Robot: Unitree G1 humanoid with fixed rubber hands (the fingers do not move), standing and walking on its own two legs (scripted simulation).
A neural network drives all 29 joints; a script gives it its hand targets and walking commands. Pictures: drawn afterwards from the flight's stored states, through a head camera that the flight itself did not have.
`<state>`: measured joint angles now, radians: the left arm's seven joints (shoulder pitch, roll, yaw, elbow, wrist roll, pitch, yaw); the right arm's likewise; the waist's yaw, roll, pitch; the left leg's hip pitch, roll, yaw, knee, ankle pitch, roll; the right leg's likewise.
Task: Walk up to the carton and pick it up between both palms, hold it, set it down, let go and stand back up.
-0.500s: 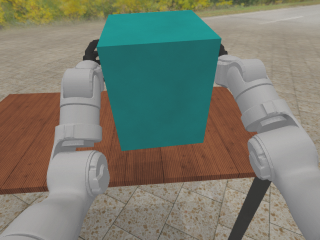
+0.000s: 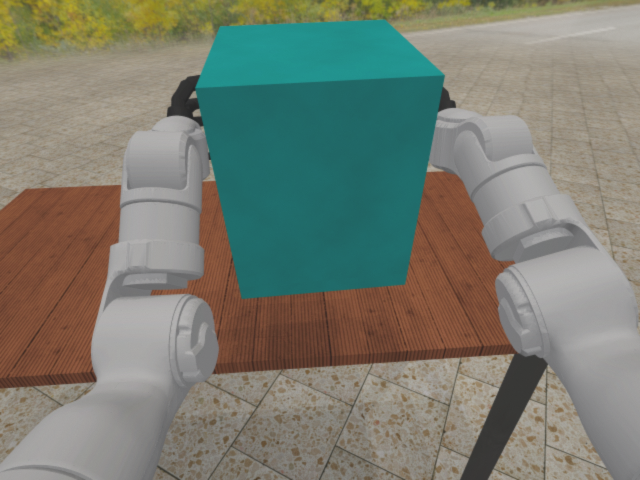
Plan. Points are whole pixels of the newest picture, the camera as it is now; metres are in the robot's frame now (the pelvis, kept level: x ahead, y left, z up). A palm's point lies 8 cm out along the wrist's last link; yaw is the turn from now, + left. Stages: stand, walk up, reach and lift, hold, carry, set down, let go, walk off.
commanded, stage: hold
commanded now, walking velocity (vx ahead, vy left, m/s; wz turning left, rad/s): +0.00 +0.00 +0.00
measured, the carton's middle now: (314, 157) +0.39 +0.01 +0.29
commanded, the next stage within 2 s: none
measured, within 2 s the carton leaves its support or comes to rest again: neither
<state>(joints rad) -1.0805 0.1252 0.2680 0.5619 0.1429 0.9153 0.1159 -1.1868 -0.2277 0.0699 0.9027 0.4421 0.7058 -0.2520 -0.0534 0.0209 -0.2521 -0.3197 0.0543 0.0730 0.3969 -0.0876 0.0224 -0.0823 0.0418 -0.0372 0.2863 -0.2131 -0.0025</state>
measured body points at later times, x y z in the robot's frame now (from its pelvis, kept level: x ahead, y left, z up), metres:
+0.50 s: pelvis +0.00 +0.00 +0.00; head -0.09 +0.01 +0.44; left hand +0.39 +0.15 +0.32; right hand +0.39 -0.14 +0.31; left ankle +0.08 +0.10 -0.74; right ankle -0.04 -0.12 -0.74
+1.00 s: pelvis +0.00 +0.00 +0.00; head -0.09 +0.02 +0.44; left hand +0.39 +0.16 +0.33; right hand +0.39 -0.14 +0.32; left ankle +0.08 +0.10 -0.74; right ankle -0.04 -0.12 -0.74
